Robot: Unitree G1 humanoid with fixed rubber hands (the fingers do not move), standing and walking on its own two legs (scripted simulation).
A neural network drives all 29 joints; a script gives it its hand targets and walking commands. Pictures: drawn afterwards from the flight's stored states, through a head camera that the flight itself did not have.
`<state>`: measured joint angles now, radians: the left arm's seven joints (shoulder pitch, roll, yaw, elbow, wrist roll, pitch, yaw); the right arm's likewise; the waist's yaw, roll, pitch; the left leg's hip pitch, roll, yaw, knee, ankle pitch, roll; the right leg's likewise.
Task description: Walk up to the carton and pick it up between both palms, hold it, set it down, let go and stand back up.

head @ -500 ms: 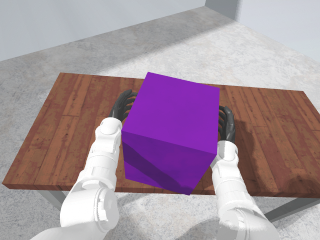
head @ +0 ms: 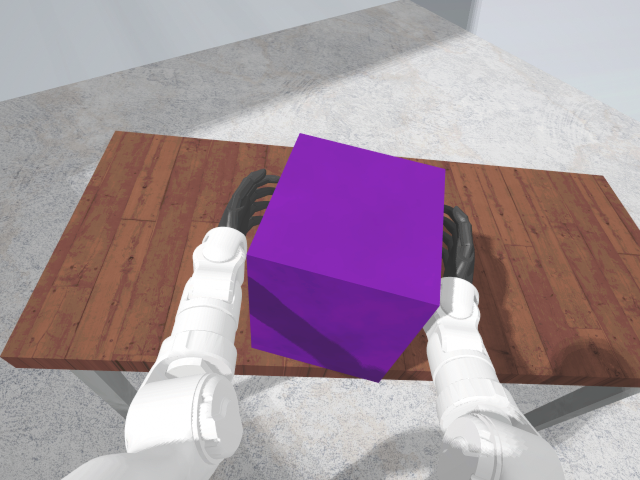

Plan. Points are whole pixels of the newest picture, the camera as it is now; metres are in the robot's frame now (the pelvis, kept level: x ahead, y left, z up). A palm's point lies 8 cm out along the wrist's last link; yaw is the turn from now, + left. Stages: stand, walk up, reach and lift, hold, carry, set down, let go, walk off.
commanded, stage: reach and lift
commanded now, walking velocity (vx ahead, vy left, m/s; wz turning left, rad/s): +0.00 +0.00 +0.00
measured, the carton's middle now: (341, 264) +0.39 -0.02 +0.02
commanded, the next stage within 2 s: none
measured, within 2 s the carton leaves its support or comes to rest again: leaves its support in 0.20 s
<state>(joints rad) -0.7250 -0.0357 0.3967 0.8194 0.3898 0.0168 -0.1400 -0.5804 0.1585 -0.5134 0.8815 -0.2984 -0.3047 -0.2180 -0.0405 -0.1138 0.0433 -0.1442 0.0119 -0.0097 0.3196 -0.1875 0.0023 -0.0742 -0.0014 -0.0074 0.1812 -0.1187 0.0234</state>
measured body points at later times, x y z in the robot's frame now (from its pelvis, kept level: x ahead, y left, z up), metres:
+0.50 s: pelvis -0.03 -0.01 +0.00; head -0.01 +0.03 +0.45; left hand +0.39 +0.13 +0.08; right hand +0.36 -0.16 +0.08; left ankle -0.01 +0.11 -0.75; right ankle -0.02 -0.13 -0.75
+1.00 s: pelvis -0.01 +0.00 +0.00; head -0.05 +0.05 +0.45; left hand +0.39 +0.15 +0.13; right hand +0.38 -0.15 +0.14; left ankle -0.01 +0.11 -0.75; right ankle -0.02 -0.14 -0.75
